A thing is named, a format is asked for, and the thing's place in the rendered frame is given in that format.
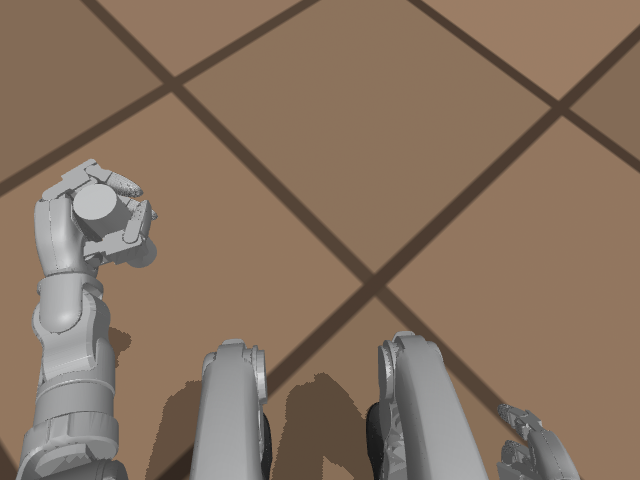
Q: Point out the right robot hand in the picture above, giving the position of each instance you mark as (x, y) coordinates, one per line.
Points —
(545, 458)

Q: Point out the right robot foot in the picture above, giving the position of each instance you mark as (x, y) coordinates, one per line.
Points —
(375, 444)

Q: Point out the can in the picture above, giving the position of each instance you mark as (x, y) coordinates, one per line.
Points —
(100, 207)

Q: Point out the left robot hand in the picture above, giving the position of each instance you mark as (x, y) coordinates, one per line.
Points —
(66, 243)

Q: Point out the left robot arm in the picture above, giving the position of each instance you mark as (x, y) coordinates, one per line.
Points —
(74, 435)

